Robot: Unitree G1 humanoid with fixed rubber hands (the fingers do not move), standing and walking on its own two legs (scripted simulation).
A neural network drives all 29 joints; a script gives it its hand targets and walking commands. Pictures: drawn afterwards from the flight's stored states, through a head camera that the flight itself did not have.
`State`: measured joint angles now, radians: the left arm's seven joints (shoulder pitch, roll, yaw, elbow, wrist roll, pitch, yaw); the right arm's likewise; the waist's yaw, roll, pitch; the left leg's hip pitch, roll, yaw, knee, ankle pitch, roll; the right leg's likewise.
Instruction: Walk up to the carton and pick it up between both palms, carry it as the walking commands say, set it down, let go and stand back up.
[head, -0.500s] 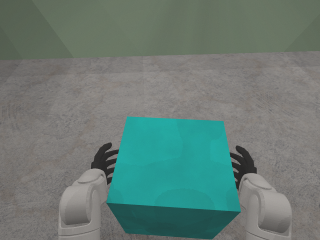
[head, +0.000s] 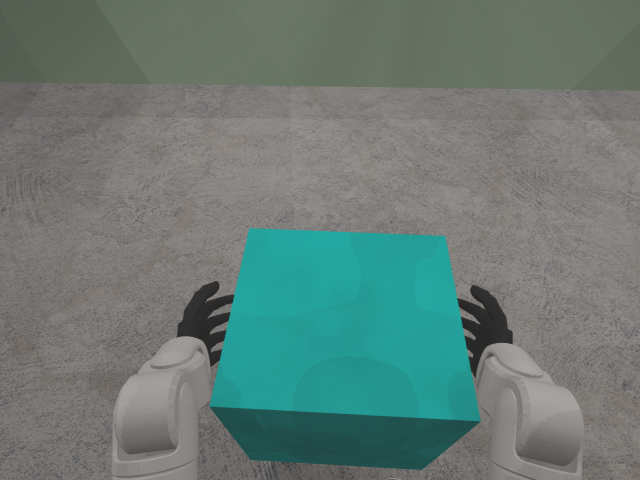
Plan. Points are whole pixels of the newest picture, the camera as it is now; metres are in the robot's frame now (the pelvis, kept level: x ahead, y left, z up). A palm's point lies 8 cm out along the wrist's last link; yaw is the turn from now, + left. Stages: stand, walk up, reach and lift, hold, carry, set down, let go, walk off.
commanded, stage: carry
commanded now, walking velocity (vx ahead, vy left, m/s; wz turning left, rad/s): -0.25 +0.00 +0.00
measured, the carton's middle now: (340, 356) +0.29 -0.01 +0.00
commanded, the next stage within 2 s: none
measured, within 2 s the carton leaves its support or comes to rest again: neither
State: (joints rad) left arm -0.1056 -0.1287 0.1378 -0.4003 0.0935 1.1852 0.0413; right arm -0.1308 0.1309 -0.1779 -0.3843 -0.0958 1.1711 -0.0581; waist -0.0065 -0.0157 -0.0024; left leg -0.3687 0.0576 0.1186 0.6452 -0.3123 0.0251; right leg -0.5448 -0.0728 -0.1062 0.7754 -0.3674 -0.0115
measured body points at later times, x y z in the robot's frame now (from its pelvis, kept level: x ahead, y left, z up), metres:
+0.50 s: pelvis -0.13 -0.01 +0.01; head -0.11 -0.02 +0.46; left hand +0.15 +0.14 +0.08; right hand +0.14 -0.19 +0.08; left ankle -0.15 +0.10 -0.67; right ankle -0.08 -0.14 -0.72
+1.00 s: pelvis -0.30 -0.01 +0.00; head -0.29 -0.02 +0.45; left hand -0.03 +0.13 +0.06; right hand -0.04 -0.20 +0.06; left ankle -0.22 +0.11 -0.68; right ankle -0.28 -0.13 -0.73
